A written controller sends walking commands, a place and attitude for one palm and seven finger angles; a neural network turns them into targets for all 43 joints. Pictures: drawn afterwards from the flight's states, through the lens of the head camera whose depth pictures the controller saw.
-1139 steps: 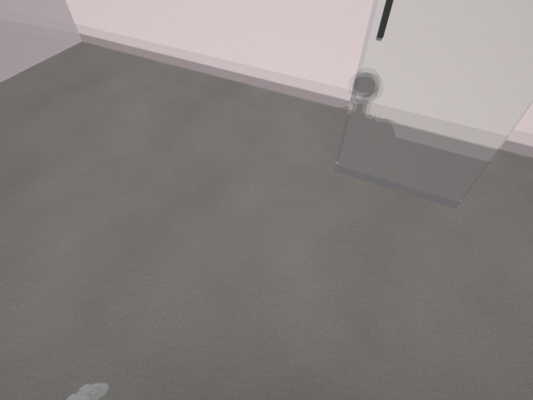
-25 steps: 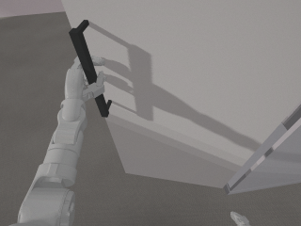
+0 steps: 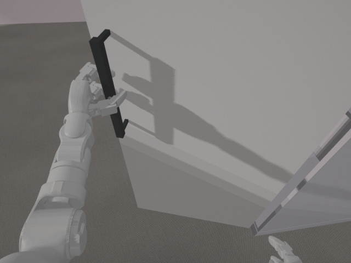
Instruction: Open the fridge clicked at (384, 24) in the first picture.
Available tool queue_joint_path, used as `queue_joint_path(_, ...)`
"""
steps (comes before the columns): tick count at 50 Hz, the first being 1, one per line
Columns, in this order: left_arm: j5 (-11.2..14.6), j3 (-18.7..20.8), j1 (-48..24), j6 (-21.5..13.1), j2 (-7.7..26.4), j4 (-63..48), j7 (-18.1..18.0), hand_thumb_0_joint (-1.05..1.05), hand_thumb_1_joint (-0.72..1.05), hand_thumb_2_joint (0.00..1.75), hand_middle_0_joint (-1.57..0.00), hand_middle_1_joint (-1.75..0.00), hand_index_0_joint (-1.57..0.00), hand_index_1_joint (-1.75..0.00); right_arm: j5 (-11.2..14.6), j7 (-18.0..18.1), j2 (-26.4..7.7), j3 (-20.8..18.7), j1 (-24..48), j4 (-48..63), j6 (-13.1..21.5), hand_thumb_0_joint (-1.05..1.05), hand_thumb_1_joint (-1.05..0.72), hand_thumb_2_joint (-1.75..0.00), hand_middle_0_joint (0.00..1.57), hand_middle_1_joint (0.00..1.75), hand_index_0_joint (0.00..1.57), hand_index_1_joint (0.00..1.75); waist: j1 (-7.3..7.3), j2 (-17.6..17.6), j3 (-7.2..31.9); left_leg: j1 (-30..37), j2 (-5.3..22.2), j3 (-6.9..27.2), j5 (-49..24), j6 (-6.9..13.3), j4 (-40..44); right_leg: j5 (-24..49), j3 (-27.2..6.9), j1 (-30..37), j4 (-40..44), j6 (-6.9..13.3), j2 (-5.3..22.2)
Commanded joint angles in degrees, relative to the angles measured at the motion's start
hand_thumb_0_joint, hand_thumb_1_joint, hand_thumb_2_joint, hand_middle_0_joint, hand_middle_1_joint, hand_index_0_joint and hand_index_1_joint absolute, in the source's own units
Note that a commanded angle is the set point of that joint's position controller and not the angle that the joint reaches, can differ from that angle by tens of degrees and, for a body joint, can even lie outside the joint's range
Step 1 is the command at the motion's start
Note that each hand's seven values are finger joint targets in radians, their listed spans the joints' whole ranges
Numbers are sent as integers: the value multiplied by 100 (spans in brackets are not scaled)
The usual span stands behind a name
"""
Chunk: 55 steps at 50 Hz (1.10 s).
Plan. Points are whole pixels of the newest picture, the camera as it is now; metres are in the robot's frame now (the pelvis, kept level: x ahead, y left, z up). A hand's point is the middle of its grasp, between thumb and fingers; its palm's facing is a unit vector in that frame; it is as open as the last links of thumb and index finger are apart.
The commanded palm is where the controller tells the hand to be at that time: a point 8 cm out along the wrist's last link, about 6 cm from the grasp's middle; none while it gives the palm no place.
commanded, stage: loosen the grip on the handle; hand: left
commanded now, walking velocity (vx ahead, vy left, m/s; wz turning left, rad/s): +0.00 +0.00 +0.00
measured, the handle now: (114, 91) +0.48 +0.17 +0.15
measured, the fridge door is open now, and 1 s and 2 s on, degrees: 72 71 71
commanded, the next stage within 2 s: slip the hand off the handle in 0.38 s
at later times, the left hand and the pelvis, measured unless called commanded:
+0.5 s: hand (118, 107) +0.43 +0.16 +0.14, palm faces +0.11 -0.98 -0.15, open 14.5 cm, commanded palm +0.41 +0.21 +0.14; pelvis +0.02 +0.00 +0.00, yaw -4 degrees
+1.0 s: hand (85, 108) +0.43 +0.24 +0.13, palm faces +0.16 -0.98 -0.15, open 14.7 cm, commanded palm +0.40 +0.28 +0.14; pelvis +0.04 +0.01 -0.01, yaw -2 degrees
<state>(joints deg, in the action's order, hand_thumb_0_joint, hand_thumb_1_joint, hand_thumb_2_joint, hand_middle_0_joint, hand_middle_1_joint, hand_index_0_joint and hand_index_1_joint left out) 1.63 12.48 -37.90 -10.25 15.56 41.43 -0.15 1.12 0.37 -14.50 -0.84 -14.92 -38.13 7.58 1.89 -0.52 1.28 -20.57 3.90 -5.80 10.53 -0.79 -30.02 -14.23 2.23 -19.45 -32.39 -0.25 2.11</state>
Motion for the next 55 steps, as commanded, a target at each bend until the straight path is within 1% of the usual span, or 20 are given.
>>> queue_joint_path(1, -207, -101, -2125, -783, 1067, -1012, -125, 0, -43, 26, -44, -138, -44, -138, 126, 15, -799, -266, 41, 636, 146, 0, -90, -90, 20, 30, 20, 30, 46, -129, 969, 487, -211, 298, 915, 186, 309, -384, -146, -248, 652, 150, -143)
queue_joint_path(7, 120, -237, -2890, -941, 1234, -1224, -16, 0, -55, 20, -36, -128, -36, -128, 206, 181, -853, -225, 70, 553, 322, 0, -90, -90, 20, 30, 20, 30, 69, 24, 1310, 445, -353, 296, 1443, 225, 299, -1233, -388, -245, 863, 150, -153)
queue_joint_path(9, 237, 43, -2877, -1061, 1475, -1308, -85, 0, -55, 20, -33, -125, -33, -125, 163, 223, -868, -214, 54, 481, 397, 0, -90, -90, 20, 30, 20, 30, 20, -191, 1464, 365, -386, 344, 1341, 249, 242, -1220, -420, -96, 845, 138, -181)
queue_joint_path(10, 183, 560, -2250, -1098, 1957, -756, -119, 0, -55, 20, -32, -123, -32, -123, 111, 245, -918, -228, -42, 400, 382, 0, -90, -90, 20, 30, 20, 30, -102, -429, 1337, 78, -403, 335, 1256, 255, 186, -1245, -463, -12, 829, 135, -177)
queue_joint_path(11, 167, 661, -1979, -1162, 2062, -924, -144, 0, -55, 20, -30, -122, -30, -122, 86, 234, -942, -197, 25, 453, 341, 0, -90, -90, 20, 30, 20, 30, -207, -257, 1354, 11, -417, 354, 1156, 261, 215, -1130, -441, 99, 787, 144, -168)
queue_joint_path(12, 173, 280, -2049, -1234, 1632, -1210, -117, 0, -55, 20, -29, -120, -29, -120, 88, 203, -849, -153, 92, 558, 356, 0, -90, -90, 20, 30, 20, 30, -161, -18, 1429, 93, -434, 348, 1076, 275, 205, -961, -424, 100, 715, 153, -173)
queue_joint_path(15, 126, 294, -1754, -1239, 1620, -1666, -182, 0, -55, 20, -25, -115, -25, -115, 60, 199, -817, -209, 91, 582, 365, 0, -90, -90, 20, 30, 20, 30, -152, 244, 1604, 350, -390, 311, 692, 278, 112, -477, -361, 87, 604, 164, -228)
queue_joint_path(19, 209, 281, -1636, -1042, 1514, -2026, -213, 0, -55, 20, -25, -115, -25, -115, 39, 229, -826, -213, 29, 548, 356, 0, -90, -90, 20, 30, 20, 30, -77, -50, 1678, 437, -359, 305, 184, 282, 46, 215, -294, 219, 527, 114, -246)
queue_joint_path(23, 220, 280, -1025, -832, 1273, -2401, -258, 0, -55, 20, -25, -115, -25, -115, 13, 207, -774, -228, -26, 557, 345, 0, -90, -90, 20, 30, 20, 30, -192, 52, 1964, 715, -339, 334, -612, 247, -60, 1122, -166, 372, 294, 128, -280)
queue_joint_path(24, 152, 321, -1066, -747, 1317, -1639, -288, 0, -55, 20, -25, -115, -25, -115, 7, 237, -794, -204, -143, 387, 284, 0, -90, -90, 20, 30, 20, 30, 19, -280, 1481, 466, -334, 346, -444, 233, -121, 1025, -140, 55, 295, 91, -283)
queue_joint_path(25, 154, 301, -1028, -747, 1246, -1731, -271, 0, -55, 20, -25, -115, -25, -115, 0, 218, -798, -201, -152, 446, 255, 0, -90, -90, 20, 30, 20, 30, -45, -344, 1473, 341, -341, 365, -379, 222, -129, 956, -128, 46, 274, 81, -266)
queue_joint_path(26, 88, 507, -1024, -782, 1495, -1816, -289, 0, -55, 20, -25, -115, -25, -115, -11, 238, -814, -212, -105, 467, 217, 0, -90, -90, 20, 30, 20, 30, -105, -259, 1511, 396, -341, 361, -488, 241, -156, 1053, -144, 104, 227, 103, -265)
queue_joint_path(28, 63, 400, -1107, -796, 1414, -2085, -253, 0, -55, 20, -25, -115, -25, -115, -12, 223, -740, -191, -71, 558, 173, 0, -90, -90, 20, 30, 20, 30, -131, 26, 1872, 550, -371, 340, -654, 231, -220, 1233, -162, 174, 134, 111, -251)
queue_joint_path(36, 208, 520, -994, -904, 1570, -2343, 143, 0, -55, 20, -25, -115, -25, -115, 10, 279, -746, -194, -68, 641, 93, 0, -90, -90, 20, 30, 20, 30, -139, 186, 2032, 750, -318, 446, -1274, 200, -401, 1640, -125, 200, -34, 150, -293)
queue_joint_path(37, 258, 240, -1056, -876, 1270, -2299, 236, 0, -55, 20, -25, -115, -25, -115, 35, 272, -718, -173, -51, 650, 103, 0, -90, -90, 20, 30, 20, 30, -49, 214, 1934, 778, -323, 440, -1253, 200, -425, 1638, -112, 67, -33, 135, -294)
queue_joint_path(38, 274, 459, -1109, -875, 1545, -2276, 289, 0, -55, 20, -25, -115, -25, -115, 44, 284, -752, -195, -100, 612, 99, 0, -90, -90, 20, 30, 20, 30, -74, 166, 1925, 760, -305, 483, -1225, 183, -427, 1579, -106, 46, -37, 148, -307)
queue_joint_path(40, 316, 237, -929, -834, 1301, -2409, 430, 0, -55, 20, -25, -115, -25, -115, 58, 271, -730, -189, -82, 669, 105, 0, -90, -90, 20, 30, 20, 30, -95, 489, 2040, 903, -314, 504, -1401, 159, -457, 1584, -90, -13, -71, 165, -312)
queue_joint_path(46, 485, 864, -926, -689, 1962, -2221, 620, 0, -55, 20, -25, -115, -25, -115, 80, 360, -828, -182, -88, 643, 42, 0, -90, -90, 20, 30, 20, 30, -92, 148, 1623, 508, -335, 518, -946, 195, -422, 1364, -94, -17, 4, 146, -320)
queue_joint_path(50, 501, 827, -977, -815, 1992, -2442, 798, 0, -55, 20, -25, -115, -25, -115, 70, 364, -800, -170, -118, 700, 66, 0, -90, -90, 20, 30, 20, 30, -128, 563, 1958, 685, -341, 568, -1074, 154, -452, 1278, -81, -55, -83, 187, -339)
queue_joint_path(55, 658, 867, -414, -858, 1892, -2325, 985, 0, -55, 20, -25, -115, -25, -115, 72, 351, -825, -194, -161, 747, 110, 0, -90, -90, 20, 30, 20, 30, -206, 444, 1986, 660, -326, 613, -1025, 146, -467, 1164, -46, -78, -103, 189, -373)
